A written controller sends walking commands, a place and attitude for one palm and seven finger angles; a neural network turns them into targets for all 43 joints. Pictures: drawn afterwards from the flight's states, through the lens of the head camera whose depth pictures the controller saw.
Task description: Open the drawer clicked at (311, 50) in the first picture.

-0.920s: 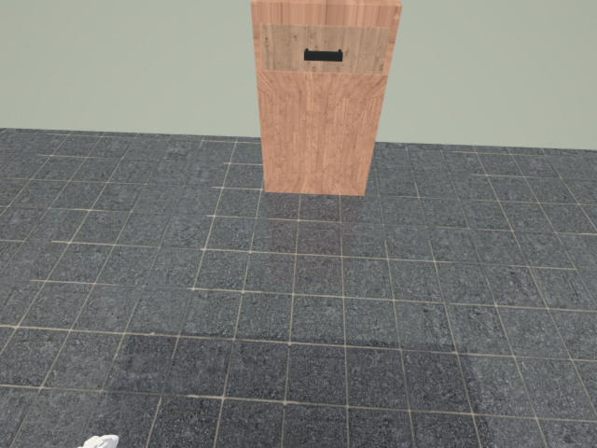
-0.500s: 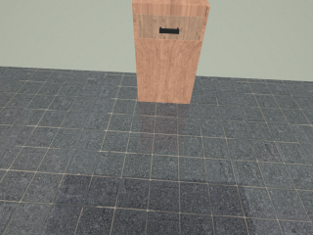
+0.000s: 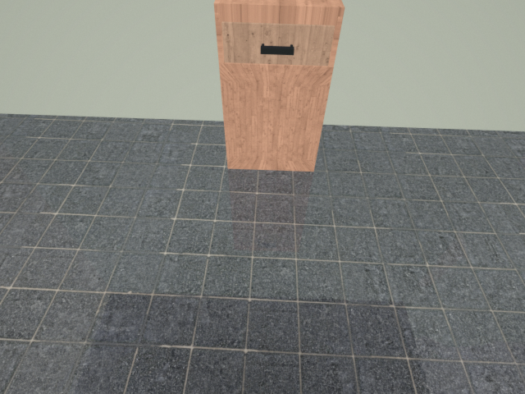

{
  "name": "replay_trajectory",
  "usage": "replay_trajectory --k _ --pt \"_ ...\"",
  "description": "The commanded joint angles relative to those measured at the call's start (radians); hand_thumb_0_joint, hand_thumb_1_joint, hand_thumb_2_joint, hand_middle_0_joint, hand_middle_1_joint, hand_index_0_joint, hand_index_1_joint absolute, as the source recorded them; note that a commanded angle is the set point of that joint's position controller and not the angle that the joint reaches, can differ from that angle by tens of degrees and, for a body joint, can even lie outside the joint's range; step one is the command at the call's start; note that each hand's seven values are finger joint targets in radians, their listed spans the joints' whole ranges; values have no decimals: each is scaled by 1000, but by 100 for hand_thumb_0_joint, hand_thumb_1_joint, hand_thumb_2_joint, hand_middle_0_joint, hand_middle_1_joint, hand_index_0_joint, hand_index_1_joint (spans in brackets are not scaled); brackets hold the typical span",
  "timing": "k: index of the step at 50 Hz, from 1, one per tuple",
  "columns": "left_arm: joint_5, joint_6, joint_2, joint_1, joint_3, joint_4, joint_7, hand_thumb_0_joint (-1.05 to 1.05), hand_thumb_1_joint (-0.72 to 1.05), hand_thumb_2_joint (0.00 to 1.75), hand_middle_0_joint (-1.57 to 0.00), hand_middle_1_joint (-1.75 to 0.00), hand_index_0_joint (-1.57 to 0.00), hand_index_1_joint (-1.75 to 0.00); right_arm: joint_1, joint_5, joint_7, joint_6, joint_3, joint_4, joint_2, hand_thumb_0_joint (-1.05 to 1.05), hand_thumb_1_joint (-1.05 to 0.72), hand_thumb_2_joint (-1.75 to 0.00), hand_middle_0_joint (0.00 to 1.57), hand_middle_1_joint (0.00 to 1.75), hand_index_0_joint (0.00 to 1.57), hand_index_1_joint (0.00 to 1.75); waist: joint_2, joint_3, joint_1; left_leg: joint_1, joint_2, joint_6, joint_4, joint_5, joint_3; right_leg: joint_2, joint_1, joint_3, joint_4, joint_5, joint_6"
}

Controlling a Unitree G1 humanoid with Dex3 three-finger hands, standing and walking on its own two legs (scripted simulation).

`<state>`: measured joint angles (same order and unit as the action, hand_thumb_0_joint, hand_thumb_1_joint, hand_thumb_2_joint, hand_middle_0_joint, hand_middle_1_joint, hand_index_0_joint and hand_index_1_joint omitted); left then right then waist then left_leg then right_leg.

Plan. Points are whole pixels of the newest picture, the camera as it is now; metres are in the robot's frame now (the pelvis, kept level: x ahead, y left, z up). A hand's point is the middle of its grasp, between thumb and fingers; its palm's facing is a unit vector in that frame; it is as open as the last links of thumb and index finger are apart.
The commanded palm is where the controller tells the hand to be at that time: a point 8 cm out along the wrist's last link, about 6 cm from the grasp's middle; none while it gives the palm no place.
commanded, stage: look at it before walking up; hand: left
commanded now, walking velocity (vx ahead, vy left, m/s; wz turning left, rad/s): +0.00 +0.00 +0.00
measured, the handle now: (277, 48) +1.38 +0.01 -0.07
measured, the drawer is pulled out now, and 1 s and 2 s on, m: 0.00 0.00 0.00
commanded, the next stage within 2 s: walk to a spot facing it in 0.52 s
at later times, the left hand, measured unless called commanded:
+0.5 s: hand out of the picture +0.08 +0.25 -0.16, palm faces -0.04 -0.94 -0.33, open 7.4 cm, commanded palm none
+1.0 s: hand out of the picture +0.08 +0.16 -0.18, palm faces -0.09 -0.97 -0.23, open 7.4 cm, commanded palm none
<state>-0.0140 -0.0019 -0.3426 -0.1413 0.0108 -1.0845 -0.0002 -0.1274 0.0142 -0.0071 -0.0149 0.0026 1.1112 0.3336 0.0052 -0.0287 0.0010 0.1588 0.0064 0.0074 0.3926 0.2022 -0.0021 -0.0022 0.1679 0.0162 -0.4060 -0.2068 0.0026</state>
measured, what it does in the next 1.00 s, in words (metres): shifts its weight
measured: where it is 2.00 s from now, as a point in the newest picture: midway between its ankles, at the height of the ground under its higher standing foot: (293, 349)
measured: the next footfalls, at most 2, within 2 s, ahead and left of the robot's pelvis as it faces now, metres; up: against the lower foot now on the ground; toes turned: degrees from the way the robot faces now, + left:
left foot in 1.36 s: +0.38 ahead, +0.06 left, +0.00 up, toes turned -10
right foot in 1.92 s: +0.49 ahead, -0.28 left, +0.00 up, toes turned -43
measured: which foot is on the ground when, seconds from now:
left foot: down 0.00-0.94, up 0.96-1.00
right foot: down 0.00-1.00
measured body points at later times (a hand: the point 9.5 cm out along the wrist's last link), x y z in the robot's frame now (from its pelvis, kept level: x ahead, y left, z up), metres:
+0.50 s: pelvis +0.01 +0.00 +0.00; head +0.02 +0.01 +0.45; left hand +0.08 +0.30 -0.13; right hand +0.09 -0.29 -0.13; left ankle +0.01 +0.12 -0.74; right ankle +0.01 -0.12 -0.74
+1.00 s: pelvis +0.07 -0.03 -0.02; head +0.08 -0.05 +0.43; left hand +0.08 +0.22 -0.17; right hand +0.05 -0.28 -0.18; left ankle +0.01 +0.11 -0.70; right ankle +0.04 -0.11 -0.74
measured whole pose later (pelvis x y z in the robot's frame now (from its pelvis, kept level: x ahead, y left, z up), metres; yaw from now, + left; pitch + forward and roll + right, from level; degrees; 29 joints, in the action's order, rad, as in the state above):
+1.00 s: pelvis +0.07 -0.03 -0.02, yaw -9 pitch -1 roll +0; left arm -0.02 0.03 -0.19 -0.36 -0.03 -1.03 -0.02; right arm -0.27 0.02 -0.01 0.00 0.03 1.08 0.24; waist -0.04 -0.03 -0.04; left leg 0.30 0.10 0.02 0.95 0.49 -0.07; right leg 0.03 0.26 -0.07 -0.64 -0.36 -0.06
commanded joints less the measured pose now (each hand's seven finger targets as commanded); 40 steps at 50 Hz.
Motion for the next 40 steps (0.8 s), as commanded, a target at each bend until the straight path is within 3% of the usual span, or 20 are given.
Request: replay_trajectory --k 1,9,31,33,35,37,39,40 --pt "2 26 -201 35 -41 63 10 0 90 90 -20 -30 -20 -30 51 -5 16 -20 37 -63 207 0 -90 -90 20 30 20 30 2 43 -1 -5 108 -35 -74 -57 100 -111 22 107 86 23 -36" --pt "1 30 -200 33 -42 66 12 0 90 90 -20 -30 -20 -30 52 -6 17 -22 38 -63 206 0 -90 -90 20 30 20 30 2 65 -2 -28 113 -35 -65 -121 94 -116 0 99 76 108 -36" --pt "2 28 -202 32 -41 56 11 0 90 90 -20 -30 -20 -30 63 -8 19 -22 33 -59 210 0 -90 -90 20 30 20 30 -10 69 -5 -46 118 -35 -83 -154 97 -116 -27 88 83 138 -30" --pt "2 6 -88 -30 -20 33 13 0 90 90 -20 -30 -20 -30 2 1 16 -6 9 -38 97 0 -90 -90 20 30 20 30 -1 69 -2 -59 115 -16 -57 -38 58 -100 3 95 69 24 -20" --pt "-5 -12 -81 -58 -26 44 2 0 90 90 -20 -30 -20 -30 -33 6 15 6 19 -42 99 0 -90 -90 20 30 20 30 -14 3 -1 -22 125 -24 -65 208 55 -70 95 110 50 -199 -29" --pt "-10 -18 -81 -74 -41 77 -12 0 90 90 -20 -30 -20 -30 -52 9 16 9 37 -67 127 0 -90 -90 20 30 20 30 -56 -69 3 20 156 -48 -102 395 94 -26 189 107 -13 -303 -37" --pt "-10 -12 -56 -98 -50 109 -22 0 90 90 -20 -30 -20 -30 -90 6 18 4 60 -85 164 0 -90 -90 20 30 20 30 -130 -84 10 -8 254 -107 -154 482 191 28 278 36 -190 -273 -32" --pt "-10 -8 -29 -97 -55 124 -27 0 90 90 -20 -30 -20 -30 -103 5 20 -4 71 -92 173 0 -90 -90 20 30 20 30 -171 -74 12 -24 322 -147 -180 453 230 28 302 -21 -306 -225 -23"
